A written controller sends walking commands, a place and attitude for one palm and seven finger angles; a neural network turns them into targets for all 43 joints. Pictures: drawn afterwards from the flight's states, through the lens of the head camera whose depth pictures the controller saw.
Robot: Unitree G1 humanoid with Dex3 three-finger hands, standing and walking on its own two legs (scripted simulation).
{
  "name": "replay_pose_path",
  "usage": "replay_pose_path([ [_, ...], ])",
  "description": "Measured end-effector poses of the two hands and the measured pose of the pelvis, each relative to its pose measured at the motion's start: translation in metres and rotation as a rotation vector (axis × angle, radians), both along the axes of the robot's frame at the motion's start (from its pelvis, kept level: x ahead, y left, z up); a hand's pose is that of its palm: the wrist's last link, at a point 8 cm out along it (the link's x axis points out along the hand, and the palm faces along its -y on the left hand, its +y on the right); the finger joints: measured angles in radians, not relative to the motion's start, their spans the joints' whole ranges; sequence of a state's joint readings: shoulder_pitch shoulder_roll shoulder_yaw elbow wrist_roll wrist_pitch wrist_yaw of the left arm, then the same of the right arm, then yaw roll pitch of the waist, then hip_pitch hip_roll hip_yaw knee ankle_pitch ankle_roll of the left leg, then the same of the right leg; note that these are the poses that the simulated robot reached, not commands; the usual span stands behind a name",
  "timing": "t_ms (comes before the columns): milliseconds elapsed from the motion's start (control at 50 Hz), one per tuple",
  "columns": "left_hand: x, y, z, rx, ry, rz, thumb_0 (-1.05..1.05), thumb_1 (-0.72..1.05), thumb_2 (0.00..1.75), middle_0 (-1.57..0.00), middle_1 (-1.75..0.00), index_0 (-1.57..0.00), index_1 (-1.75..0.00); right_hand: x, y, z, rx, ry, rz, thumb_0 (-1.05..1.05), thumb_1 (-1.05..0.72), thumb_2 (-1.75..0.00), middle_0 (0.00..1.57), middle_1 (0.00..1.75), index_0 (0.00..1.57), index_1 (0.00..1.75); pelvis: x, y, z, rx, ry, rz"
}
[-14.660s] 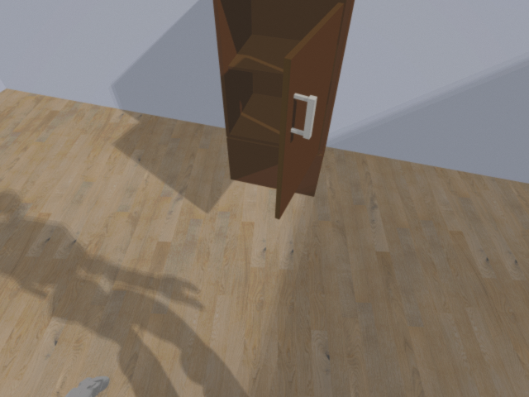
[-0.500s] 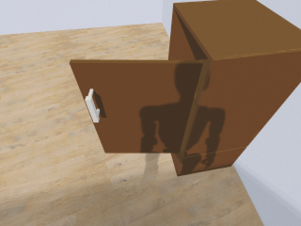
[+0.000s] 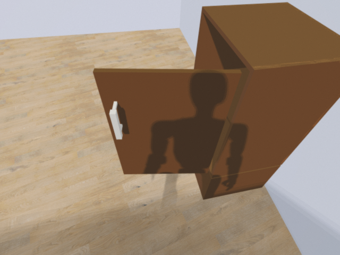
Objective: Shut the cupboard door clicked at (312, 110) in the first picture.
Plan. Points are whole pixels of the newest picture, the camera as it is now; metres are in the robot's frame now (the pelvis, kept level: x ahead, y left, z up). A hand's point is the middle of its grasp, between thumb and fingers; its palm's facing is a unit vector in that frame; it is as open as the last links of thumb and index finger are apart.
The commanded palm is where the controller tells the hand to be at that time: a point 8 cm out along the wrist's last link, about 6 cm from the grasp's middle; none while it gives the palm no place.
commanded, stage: shuffle to correct the standing spot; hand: left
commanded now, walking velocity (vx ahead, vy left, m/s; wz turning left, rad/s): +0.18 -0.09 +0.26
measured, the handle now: (117, 120) +0.51 +0.21 -0.03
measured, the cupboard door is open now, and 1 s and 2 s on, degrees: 80 80 80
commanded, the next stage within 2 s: come to a stop and stand still in 0.28 s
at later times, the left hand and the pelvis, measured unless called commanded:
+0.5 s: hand out of the picture -0.01 +0.13 -0.20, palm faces +0.11 -0.99 -0.13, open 7.4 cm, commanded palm none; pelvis +0.08 -0.01 -0.01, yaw +4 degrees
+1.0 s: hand out of the picture +0.12 +0.15 -0.17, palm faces +0.12 -0.96 -0.24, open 7.4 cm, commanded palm none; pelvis +0.07 -0.05 -0.01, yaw +6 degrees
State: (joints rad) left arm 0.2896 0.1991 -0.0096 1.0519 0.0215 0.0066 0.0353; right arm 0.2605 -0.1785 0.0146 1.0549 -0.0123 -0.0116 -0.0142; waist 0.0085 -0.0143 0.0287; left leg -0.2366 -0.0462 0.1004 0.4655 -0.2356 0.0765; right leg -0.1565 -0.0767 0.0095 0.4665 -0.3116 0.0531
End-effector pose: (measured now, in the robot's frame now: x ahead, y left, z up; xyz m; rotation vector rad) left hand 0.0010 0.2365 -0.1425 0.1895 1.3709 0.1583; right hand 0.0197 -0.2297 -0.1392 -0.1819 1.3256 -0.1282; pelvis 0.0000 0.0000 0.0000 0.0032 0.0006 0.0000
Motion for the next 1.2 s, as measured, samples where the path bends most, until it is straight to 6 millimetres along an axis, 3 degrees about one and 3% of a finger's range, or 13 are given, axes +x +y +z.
replay_pose_path([
  [180, -0.010, -0.018, -0.007, -0.028, 0.058, 0.015, 0.01, 0.91, 0.90, -0.20, -0.30, -0.20, -0.30, -0.012, -0.005, -0.006, 0.016, 0.077, -0.014, 0.01, -0.90, -0.90, 0.21, 0.30, 0.20, 0.30, 0.012, -0.010, -0.004, 0.013, 0.007, 0.019],
  [280, -0.011, -0.035, -0.008, -0.039, 0.062, 0.063, 0.01, 0.91, 0.90, -0.20, -0.30, -0.20, -0.30, -0.002, -0.014, -0.011, 0.024, 0.116, 0.006, 0.01, -0.90, -0.90, 0.21, 0.30, 0.20, 0.30, 0.027, -0.021, -0.007, -0.002, 0.022, 0.047],
  [340, -0.016, -0.043, -0.014, -0.052, 0.074, 0.110, 0.01, 0.91, 0.90, -0.20, -0.30, -0.20, -0.30, 0.019, -0.018, -0.012, 0.012, 0.120, 0.038, 0.01, -0.90, -0.90, 0.20, 0.30, 0.20, 0.30, 0.040, -0.023, -0.011, -0.015, 0.026, 0.073],
  [460, -0.028, -0.053, -0.029, -0.108, 0.189, 0.155, 0.00, 0.91, 0.90, -0.20, -0.30, -0.20, -0.30, 0.090, -0.014, -0.007, -0.040, -0.007, 0.080, 0.01, -0.90, -0.90, 0.20, 0.30, 0.20, 0.30, 0.069, -0.015, -0.019, -0.008, 0.004, 0.073],
  [520, -0.008, -0.051, -0.024, -0.106, 0.194, 0.150, 0.01, 0.91, 0.90, -0.20, -0.30, -0.20, -0.30, 0.110, -0.010, 0.001, -0.053, -0.060, 0.076, 0.01, -0.91, -0.90, 0.20, 0.30, 0.20, 0.30, 0.079, -0.013, -0.011, -0.013, -0.011, 0.072],
  [660, 0.069, -0.039, -0.008, -0.045, 0.009, 0.147, 0.01, 0.92, 0.90, -0.20, -0.30, -0.20, -0.30, 0.132, -0.016, 0.005, -0.043, -0.023, 0.115, 0.01, -0.94, -0.90, 0.21, 0.30, 0.20, 0.30, 0.086, -0.020, 0.001, -0.019, -0.017, 0.102],
  [740, 0.094, -0.033, -0.003, 0.006, -0.050, 0.129, 0.01, 0.93, 0.90, -0.20, -0.30, -0.20, -0.30, 0.144, -0.028, -0.002, -0.023, -0.032, 0.107, 0.01, -0.93, -0.90, 0.21, 0.30, 0.20, 0.30, 0.090, -0.033, -0.003, -0.006, -0.023, 0.096],
  [820, 0.106, -0.034, -0.003, 0.050, -0.083, 0.097, 0.01, 0.92, 0.90, -0.20, -0.30, -0.20, -0.30, 0.155, -0.044, -0.016, -0.001, -0.055, 0.080, 0.01, -0.92, -0.90, 0.21, 0.30, 0.20, 0.30, 0.092, -0.047, -0.014, 0.010, -0.015, 0.087],
  [920, 0.108, -0.042, 0.001, 0.044, -0.108, 0.085, 0.01, 0.92, 0.90, -0.20, -0.30, -0.20, -0.30, 0.152, -0.050, -0.015, 0.000, -0.046, 0.079, 0.01, -0.91, -0.90, 0.20, 0.30, 0.20, 0.30, 0.081, -0.050, -0.011, 0.012, -0.006, 0.098],
  [1040, 0.099, -0.041, -0.003, 0.003, -0.142, 0.099, 0.01, 0.91, 0.90, -0.20, -0.30, -0.20, -0.30, 0.132, -0.041, -0.002, -0.007, -0.041, 0.102, 0.01, -0.91, -0.90, 0.20, 0.30, 0.19, 0.30, 0.066, -0.044, -0.007, 0.020, 0.005, 0.103],
  [1120, 0.086, -0.031, -0.016, -0.031, -0.131, 0.118, 0.01, 0.91, 0.90, -0.20, -0.30, -0.20, -0.30, 0.108, -0.027, 0.001, -0.026, -0.048, 0.095, 0.01, -0.91, -0.90, 0.20, 0.30, 0.19, 0.30, 0.057, -0.032, -0.011, 0.013, -0.013, 0.098],
  [1200, 0.074, -0.027, -0.011, -0.053, -0.103, 0.127, 0.01, 0.91, 0.90, -0.20, -0.30, -0.20, -0.30, 0.076, -0.014, 0.009, -0.028, 0.002, 0.087, 0.01, -0.92, -0.90, 0.20, 0.30, 0.20, 0.30, 0.058, -0.023, -0.002, -0.005, -0.015, 0.106],
])
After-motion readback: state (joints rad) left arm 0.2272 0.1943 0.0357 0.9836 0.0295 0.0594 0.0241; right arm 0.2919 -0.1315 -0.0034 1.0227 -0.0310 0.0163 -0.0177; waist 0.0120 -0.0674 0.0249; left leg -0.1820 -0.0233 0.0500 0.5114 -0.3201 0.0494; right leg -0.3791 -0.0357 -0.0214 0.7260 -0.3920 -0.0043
